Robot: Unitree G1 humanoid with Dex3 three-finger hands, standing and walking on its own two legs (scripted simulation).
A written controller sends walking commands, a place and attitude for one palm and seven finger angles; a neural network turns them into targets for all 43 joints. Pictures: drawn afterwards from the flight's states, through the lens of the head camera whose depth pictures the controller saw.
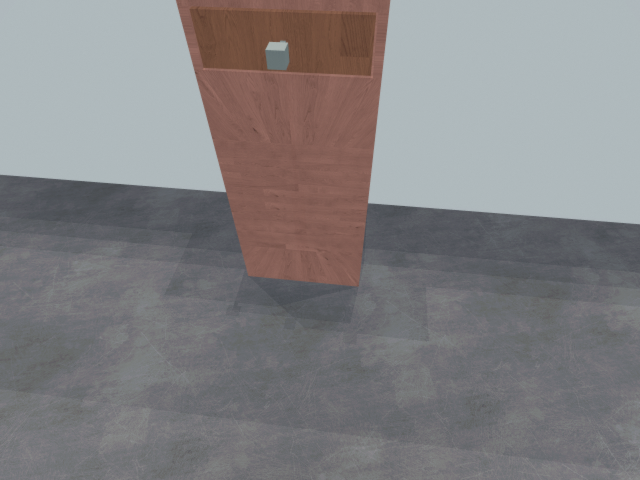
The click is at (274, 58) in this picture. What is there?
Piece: drawer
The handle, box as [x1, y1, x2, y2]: [265, 41, 288, 69]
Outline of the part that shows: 285,41 268,43 265,49 267,68 286,68 288,63 288,48 287,43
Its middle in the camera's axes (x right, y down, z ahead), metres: -0.09 -0.39 +0.81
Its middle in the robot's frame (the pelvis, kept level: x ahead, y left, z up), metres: +0.88 +0.13 +0.12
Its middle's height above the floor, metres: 0.90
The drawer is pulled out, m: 0.00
